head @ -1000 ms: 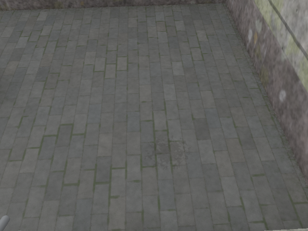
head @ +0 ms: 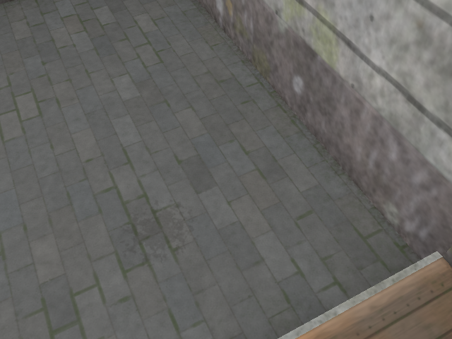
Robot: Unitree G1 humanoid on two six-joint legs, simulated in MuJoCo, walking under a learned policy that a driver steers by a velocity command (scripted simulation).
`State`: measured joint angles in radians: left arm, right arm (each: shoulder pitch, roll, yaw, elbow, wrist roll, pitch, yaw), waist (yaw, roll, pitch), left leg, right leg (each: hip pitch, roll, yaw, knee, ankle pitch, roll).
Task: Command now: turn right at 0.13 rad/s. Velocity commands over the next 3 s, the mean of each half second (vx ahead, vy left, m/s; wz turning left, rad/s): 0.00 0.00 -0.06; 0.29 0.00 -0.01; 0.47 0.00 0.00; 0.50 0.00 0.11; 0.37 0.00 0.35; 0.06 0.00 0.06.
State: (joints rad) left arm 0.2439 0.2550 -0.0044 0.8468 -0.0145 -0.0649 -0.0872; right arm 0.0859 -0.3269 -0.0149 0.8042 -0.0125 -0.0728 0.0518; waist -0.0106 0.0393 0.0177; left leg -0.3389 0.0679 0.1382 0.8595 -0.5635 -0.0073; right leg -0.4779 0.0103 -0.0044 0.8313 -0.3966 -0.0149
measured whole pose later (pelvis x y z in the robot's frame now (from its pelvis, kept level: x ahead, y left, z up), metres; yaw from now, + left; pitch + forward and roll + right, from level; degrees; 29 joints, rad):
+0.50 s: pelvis -0.03 -0.01 +0.04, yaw +0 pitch -3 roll +0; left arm 0.15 0.22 -0.03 1.00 -0.02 0.07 0.01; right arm 0.22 -0.21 0.02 0.97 -0.01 0.05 0.00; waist 0.00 -0.01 0.04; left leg -0.05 0.02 0.13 0.41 -0.30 0.01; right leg -0.21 0.00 0.00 0.44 -0.18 -0.01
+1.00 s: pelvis +0.04 -0.04 +0.03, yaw +1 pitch +0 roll +0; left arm 0.51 0.20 0.05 1.16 0.02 -0.06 0.02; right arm 0.14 -0.24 -0.05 0.96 -0.03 0.02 0.02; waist 0.05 0.04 0.00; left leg -0.57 0.01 -0.12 0.96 -0.02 0.02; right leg -0.16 0.06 -0.08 0.50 -0.35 -0.09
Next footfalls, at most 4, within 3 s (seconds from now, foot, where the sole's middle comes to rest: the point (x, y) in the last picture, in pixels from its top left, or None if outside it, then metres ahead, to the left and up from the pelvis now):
1.28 left None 0.26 0.10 -0.90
1.80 right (270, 290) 0.71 -0.12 -1.06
2.28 left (192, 225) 0.99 0.18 -1.06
2.70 right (242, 201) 1.10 -0.03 -1.06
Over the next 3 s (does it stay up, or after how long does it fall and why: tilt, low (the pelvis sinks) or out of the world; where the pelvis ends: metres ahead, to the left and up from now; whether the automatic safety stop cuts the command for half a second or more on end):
stays up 1.00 0.07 -0.29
